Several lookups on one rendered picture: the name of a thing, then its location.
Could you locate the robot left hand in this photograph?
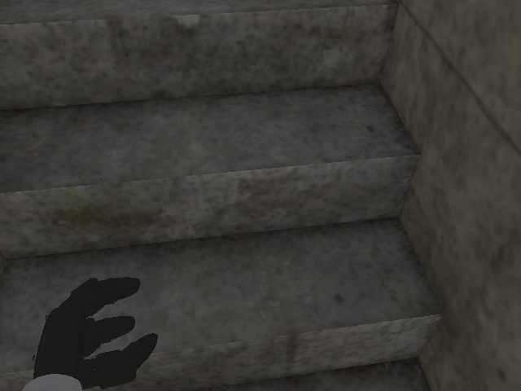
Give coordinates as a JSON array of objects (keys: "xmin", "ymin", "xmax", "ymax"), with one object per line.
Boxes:
[{"xmin": 33, "ymin": 277, "xmax": 158, "ymax": 390}]

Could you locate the left robot forearm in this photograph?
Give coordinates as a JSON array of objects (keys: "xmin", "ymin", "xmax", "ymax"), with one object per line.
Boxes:
[{"xmin": 22, "ymin": 374, "xmax": 82, "ymax": 391}]

